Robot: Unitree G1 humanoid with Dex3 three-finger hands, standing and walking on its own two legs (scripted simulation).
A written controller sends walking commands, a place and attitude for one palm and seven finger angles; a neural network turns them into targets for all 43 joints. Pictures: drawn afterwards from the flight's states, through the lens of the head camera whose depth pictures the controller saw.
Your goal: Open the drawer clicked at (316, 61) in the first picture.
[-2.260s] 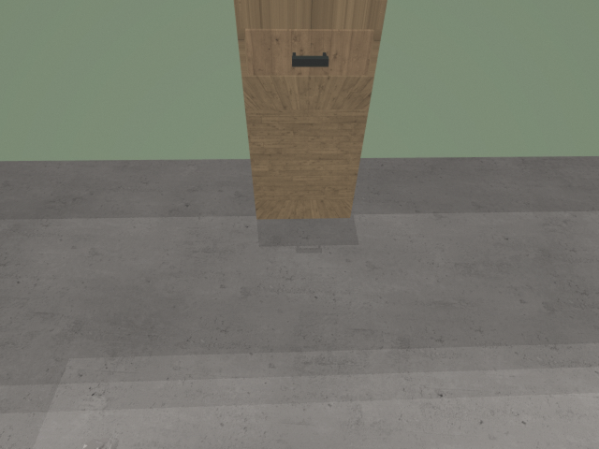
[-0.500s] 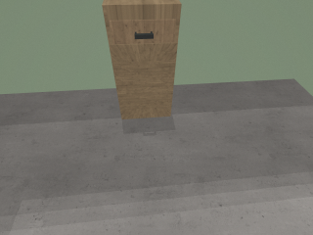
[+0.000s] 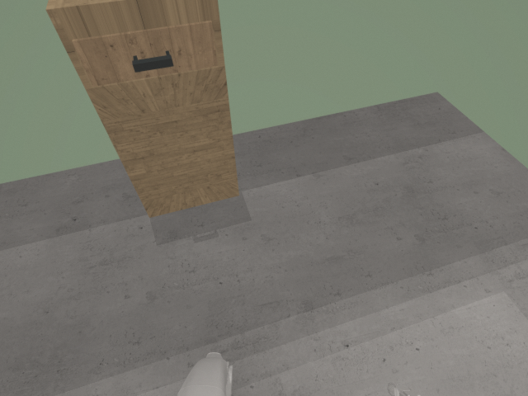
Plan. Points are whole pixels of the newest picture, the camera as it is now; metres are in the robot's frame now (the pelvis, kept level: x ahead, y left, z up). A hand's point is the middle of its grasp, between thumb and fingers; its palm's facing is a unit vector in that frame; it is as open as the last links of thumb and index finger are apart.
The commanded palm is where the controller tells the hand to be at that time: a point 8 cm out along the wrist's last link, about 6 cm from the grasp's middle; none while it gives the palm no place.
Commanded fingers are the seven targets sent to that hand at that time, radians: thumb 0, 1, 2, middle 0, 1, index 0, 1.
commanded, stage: walk to a spot facing it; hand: left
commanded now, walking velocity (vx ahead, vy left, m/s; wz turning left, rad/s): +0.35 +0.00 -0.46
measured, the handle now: (152, 59) +0.96 +0.45 -0.01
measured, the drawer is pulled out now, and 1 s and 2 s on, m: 0.00 0.00 0.00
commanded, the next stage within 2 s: turn to face it in 0.54 s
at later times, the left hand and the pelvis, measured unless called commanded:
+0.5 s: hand (199, 260) +0.39 +0.19 -0.16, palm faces -0.31 -0.93 -0.22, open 7.4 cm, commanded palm none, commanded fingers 0.00 0.90 0.90 -0.20 -0.30 -0.20 -0.30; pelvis +0.21 +0.04 +0.00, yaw -18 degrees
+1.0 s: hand (243, 238) +0.47 +0.11 -0.18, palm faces -0.26 -0.96 -0.12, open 7.4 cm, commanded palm none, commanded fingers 0.00 0.90 0.90 -0.20 -0.30 -0.20 -0.30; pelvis +0.32 +0.00 -0.02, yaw -16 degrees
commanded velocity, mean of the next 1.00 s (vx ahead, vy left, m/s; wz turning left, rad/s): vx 0.09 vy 0.00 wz -0.13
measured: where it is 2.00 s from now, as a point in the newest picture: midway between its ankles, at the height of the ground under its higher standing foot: (292, 386)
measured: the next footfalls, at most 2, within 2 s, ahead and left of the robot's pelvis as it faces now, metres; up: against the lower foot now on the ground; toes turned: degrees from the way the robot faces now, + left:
left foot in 0.14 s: +0.22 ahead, +0.15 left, +0.00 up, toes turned +1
right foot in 0.62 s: +0.35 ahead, -0.13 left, +0.00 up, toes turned -28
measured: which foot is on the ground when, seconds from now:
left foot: up 0.00-0.12, down 0.14-0.60, up 0.62-0.98, down 1.00-1.00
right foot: down 0.00-0.14, up 0.16-0.60, down 0.62-1.00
